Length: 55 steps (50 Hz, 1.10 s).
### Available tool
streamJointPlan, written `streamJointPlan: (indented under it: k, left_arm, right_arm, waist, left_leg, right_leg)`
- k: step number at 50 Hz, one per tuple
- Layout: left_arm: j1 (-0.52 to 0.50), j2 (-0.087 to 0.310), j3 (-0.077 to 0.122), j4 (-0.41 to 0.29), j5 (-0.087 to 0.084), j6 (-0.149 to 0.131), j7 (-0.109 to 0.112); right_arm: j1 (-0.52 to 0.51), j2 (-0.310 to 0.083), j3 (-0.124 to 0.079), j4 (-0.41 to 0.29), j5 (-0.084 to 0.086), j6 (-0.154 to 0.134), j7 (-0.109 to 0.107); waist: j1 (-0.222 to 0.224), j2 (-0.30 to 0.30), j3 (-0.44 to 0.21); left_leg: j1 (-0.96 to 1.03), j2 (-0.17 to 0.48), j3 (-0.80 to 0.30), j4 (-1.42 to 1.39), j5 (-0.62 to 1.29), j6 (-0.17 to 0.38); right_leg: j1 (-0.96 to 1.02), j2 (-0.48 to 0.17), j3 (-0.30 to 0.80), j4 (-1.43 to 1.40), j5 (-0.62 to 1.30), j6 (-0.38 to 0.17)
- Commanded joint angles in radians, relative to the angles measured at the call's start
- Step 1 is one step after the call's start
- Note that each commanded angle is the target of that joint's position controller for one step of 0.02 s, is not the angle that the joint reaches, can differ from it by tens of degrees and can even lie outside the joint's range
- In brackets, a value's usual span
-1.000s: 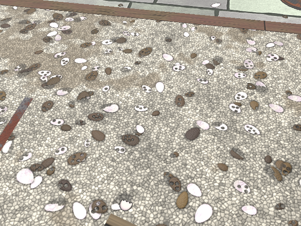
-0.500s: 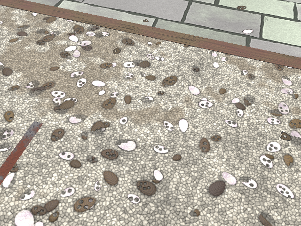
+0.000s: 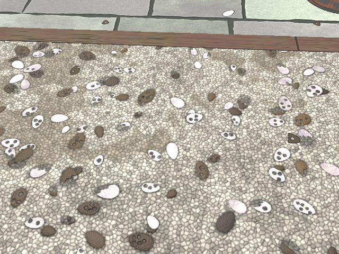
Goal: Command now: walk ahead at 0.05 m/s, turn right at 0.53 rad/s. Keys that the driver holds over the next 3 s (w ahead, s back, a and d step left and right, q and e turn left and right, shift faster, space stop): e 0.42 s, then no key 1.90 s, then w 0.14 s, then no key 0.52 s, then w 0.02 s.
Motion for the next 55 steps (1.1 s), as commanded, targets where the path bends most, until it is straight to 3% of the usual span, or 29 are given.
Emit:
streamJointPlan:
  k: [1,6,8,9,10,11,12,13,15,18,22,26,28,29,30,31,32,33,34,36,39,42,45,46,47,48,49,50,55]
  left_arm:
    - [-0.031,0.166,0.05,-0.09,-0.006,0.004,0.021]
    - [-0.022,0.159,0.052,-0.104,-0.007,0.027,0.022]
    - [-0.037,0.15,0.05,-0.111,-0.018,0.036,0.024]
    - [-0.016,0.123,0.043,-0.113,-0.021,0.037,0.025]
    - [0.01,0.071,0.031,-0.124,-0.018,0.035,0.021]
    - [-0.02,0.121,0.047,-0.156,-0.015,0.016,0.015]
    - [0.007,0.182,0.068,-0.129,-0.008,0.012,0.012]
    - [0.037,0.186,0.074,-0.095,-0.015,0.02,0.011]
    - [0.065,0.135,0.063,-0.069,-0.014,0.042,0.016]
    - [-0.013,0.089,0.044,-0.107,-0.029,0.047,0.01]
    - [-0.073,0.056,0.024,-0.146,-0.021,0.043,-0.005]
    - [-0.045,0.069,0.026,-0.138,-0.019,0.044,-0.014]
    - [0.015,0.058,0.028,-0.11,-0.017,0.042,-0.018]
    - [0.036,0.066,0.03,-0.099,-0.013,0.04,-0.017]
    - [0.054,0.111,0.037,-0.105,-0.01,0.039,-0.008]
    - [0.037,0.191,0.045,-0.132,0.004,0.04,0.007]
    - [0.055,0.14,0.03,-0.119,0.034,0.022,-0.002]
    - [0.022,0.118,0.021,-0.109,0.037,0.004,-0.009]
    - [-0.023,0.105,0.018,-0.097,0.027,-0.007,-0.009]
    - [-0.08,0.1,0.013,-0.092,0.008,-0.014,-0.006]
    - [-0.103,0.056,0.0,-0.075,0.011,-0.013,0.0]
    - [-0.075,0.064,0.001,-0.046,0.011,-0.006,0.0]
    - [-0.086,0.042,-0.012,-0.018,-0.002,-0.005,-0.002]
    - [-0.05,0.026,-0.017,-0.002,0.003,-0.012,-0.004]
    - [-0.016,0.026,-0.017,0.003,0.02,-0.021,-0.011]
    - [-0.007,0.024,-0.014,0.007,0.022,-0.022,-0.012]
    - [-0.057,0.053,-0.01,0.014,0.021,-0.018,-0.009]
    - [-0.078,0.048,-0.007,0.012,0.015,-0.013,-0.004]
    - [-0.052,0.022,-0.007,0.047,0.012,-0.001,0.007]
  right_arm:
    - [0.071,-0.077,-0.023,-0.033,0.003,-0.003,-0.005]
    - [0.057,-0.087,-0.033,-0.042,0.014,-0.029,0.012]
    - [0.112,-0.091,-0.042,-0.025,0.018,-0.041,0.021]
    - [0.143,-0.138,-0.057,-0.02,0.007,-0.042,0.02]
    - [0.128,-0.224,-0.076,-0.036,-0.019,-0.033,0.014]
    - [0.113,-0.234,-0.081,-0.036,-0.053,-0.03,0.019]
    - [0.052,-0.175,-0.066,-0.069,-0.045,-0.034,0.014]
    - [0.006,-0.13,-0.055,-0.079,-0.027,-0.034,0.008]
    - [-0.013,-0.103,-0.043,-0.089,-0.001,-0.028,0.002]
    - [0.041,-0.114,-0.045,-0.079,-0.01,-0.011,-0.008]
    - [0.077,-0.165,-0.065,-0.067,-0.005,0.003,-0.008]
    - [0.064,-0.188,-0.07,-0.055,0.017,0.002,0.013]
    - [0.035,-0.179,-0.064,-0.046,0.038,0.002,0.018]
    - [0.066,-0.151,-0.054,-0.025,0.044,-0.001,0.02]
    - [0.11,-0.099,-0.037,-0.015,0.017,-0.01,0.026]
    - [0.11,-0.025,-0.005,-0.046,-0.042,-0.021,0.04]
    - [0.032,-0.094,-0.027,-0.058,-0.016,-0.018,0.027]
    - [0.015,-0.14,-0.042,-0.049,0.01,-0.009,0.02]
    - [0.027,-0.135,-0.046,-0.033,0.014,-0.001,0.016]
    - [0.064,-0.13,-0.052,-0.004,0.003,0.017,0.006]
    - [0.096,-0.076,-0.035,0.015,0.009,0.015,0.01]
    - [0.055,-0.065,-0.023,0.004,0.009,0.011,0.014]
    - [0.103,-0.059,-0.016,0.026,0.002,0.003,0.021]
    - [0.11,-0.087,-0.018,0.028,-0.014,-0.001,0.021]
    - [0.11,-0.153,-0.03,0.023,-0.014,-0.002,0.017]
    - [0.086,-0.161,-0.038,0.044,0.001,-0.003,0.02]
    - [0.071,-0.11,-0.027,0.033,0.001,-0.008,0.027]
    - [0.068,-0.088,-0.019,0.041,-0.008,-0.014,0.026]
    - [0.087,-0.069,-0.008,0.063,-0.005,-0.031,0.017]
  waist:
    - [-0.022,-0.134,-0.199]
    - [-0.004,-0.178,-0.174]
    - [-0.042,-0.177,-0.163]
    - [-0.044,-0.126,-0.169]
    - [-0.009,0.11,-0.15]
    - [-0.01,0.311,-0.115]
    - [0.001,0.209,-0.111]
    - [0.016,0.142,-0.102]
    - [0.007,0.114,-0.086]
    - [-0.039,0.147,-0.076]
    - [-0.079,0.183,-0.115]
    - [-0.068,0.203,-0.128]
    - [-0.024,0.187,-0.125]
    - [-0.014,0.156,-0.125]
    - [-0.031,0.027,-0.18]
    - [-0.064,-0.282,-0.196]
    - [0.013,-0.246,-0.213]
    - [0.005,-0.181,-0.156]
    - [-0.014,-0.168,-0.128]
    - [-0.038,-0.154,-0.1]
    - [-0.051,-0.145,-0.122]
    - [-0.015,-0.151,-0.116]
    - [-0.056,-0.119,-0.099]
    - [-0.047,-0.077,-0.106]
    - [-0.001,0.024,-0.102]
    - [0.021,0.121,-0.086]
    - [-0.019,0.086,-0.055]
    - [-0.021,0.078,-0.05]
    - [-0.028,0.035,-0.039]
  left_leg:
    - [0.093,-0.02,0.012,-0.09,0.069,-0.013]
    - [0.159,-0.041,0.013,-0.286,0.059,0.013]
    - [0.283,-0.041,0.037,-0.491,0.156,0.044]
    - [0.39,0.061,-0.031,-0.565,0.181,0.082]
    - [0.467,0.288,-0.253,-0.629,0.237,0.186]
    - [0.38,0.416,-0.445,-0.68,0.366,0.321]
    - [0.369,0.396,-0.378,-0.658,0.399,0.325]
    - [0.365,0.324,-0.256,-0.631,0.412,0.271]
    - [0.394,0.258,-0.13,-0.607,0.46,0.235]
    - [0.454,0.229,-0.028,-0.615,0.497,0.251]
    - [0.504,0.273,0.004,-0.599,0.527,0.275]
    - [0.464,0.295,0.011,-0.572,0.558,0.282]
    - [0.434,0.276,0.032,-0.511,0.549,0.248]
    - [0.381,0.251,0.058,-0.473,0.496,0.197]
    - [0.266,0.191,0.123,-0.359,0.311,0.107]
    - [0.045,0.089,0.203,-0.14,-0.196,0.006]
    - [0.034,0.074,0.101,-0.025,-0.284,-0.017]
    - [0.036,0.081,0.08,0.048,-0.244,-0.022]
    - [0.025,0.083,0.07,0.057,-0.186,-0.021]
    - [0.064,0.079,0.062,0.07,-0.09,-0.034]
    - [0.163,0.07,0.078,-0.059,-0.015,-0.037]
    - [0.224,0.06,0.091,-0.228,-0.024,-0.027]
    - [0.38,0.047,0.102,-0.527,0.225,0.004]
    - [0.458,0.079,0.053,-0.547,0.36,0.022]
    - [0.489,0.134,0.011,-0.514,0.483,0.053]
    - [0.391,0.122,0.023,-0.499,0.305,0.094]
    - [0.332,0.101,0.027,-0.524,0.197,0.095]
    - [0.311,0.096,0.03,-0.536,0.158,0.082]
    - [0.326,0.072,0.053,-0.516,0.177,0.059]
  right_leg:
    - [0.119,-0.225,0.29,-0.156,-0.125,-0.148]
    - [0.152,-0.219,0.386,-0.13,-0.199,-0.122]
    - [0.124,-0.182,0.386,-0.085,-0.189,-0.087]
    - [0.048,-0.135,0.346,-0.013,-0.267,-0.043]
    - [-0.119,-0.01,0.17,0.218,-0.443,0.02]
    - [-0.222,0.04,0.043,0.458,-0.547,0.064]
    - [-0.213,-0.015,0.073,0.617,-0.485,0.089]
    - [-0.208,-0.02,0.057,0.679,-0.421,0.106]
    - [-0.236,-0.033,0.029,0.791,-0.341,0.142]
    - [-0.252,-0.064,-0.041,0.701,-0.285,0.171]
    - [-0.147,-0.111,-0.078,0.483,-0.328,0.174]
    - [0.028,-0.088,-0.132,0.265,-0.334,0.129]
    - [0.157,-0.069,-0.153,0.021,-0.171,0.082]
    - [0.266,-0.065,-0.14,-0.117,-0.047,0.053]
    - [0.446,-0.179,0.011,-0.119,0.179,0.022]
    - [0.551,-0.423,0.263,-0.05,0.592,-0.095]
    - [0.409,-0.487,0.301,-0.083,0.492,-0.248]
    - [0.362,-0.425,0.239,-0.109,0.38,-0.235]
    - [0.342,-0.369,0.184,-0.115,0.293,-0.187]
    - [0.285,-0.328,0.127,-0.117,0.321,-0.154]
    - [0.266,-0.282,0.063,-0.105,0.308,-0.139]
    - [0.283,-0.296,0.103,-0.094,0.224,-0.157]
    - [0.227,-0.27,0.116,-0.082,0.062,-0.11]
    - [0.19,-0.238,0.107,-0.074,-0.026,-0.06]
    - [0.154,-0.178,0.061,-0.048,-0.131,-0.016]
    - [0.193,-0.121,-0.007,-0.057,-0.186,0.023]
    - [0.222,-0.113,-0.018,-0.029,-0.188,0.042]
    - [0.231,-0.115,-0.022,-0.017,-0.178,0.04]
    - [0.214,-0.123,-0.012,-0.016,-0.121,0.033]
Next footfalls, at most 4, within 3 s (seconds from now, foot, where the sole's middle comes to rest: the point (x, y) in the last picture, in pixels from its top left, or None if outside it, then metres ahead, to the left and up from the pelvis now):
0.18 left None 0.10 0.16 -0.77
0.60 right None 0.01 -0.10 -0.77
0.92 left None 0.09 0.14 -0.77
2.80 left None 0.17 0.10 -0.77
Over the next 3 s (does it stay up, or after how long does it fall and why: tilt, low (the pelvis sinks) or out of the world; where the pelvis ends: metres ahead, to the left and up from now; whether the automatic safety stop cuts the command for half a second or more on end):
stays up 0.10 0.00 0.00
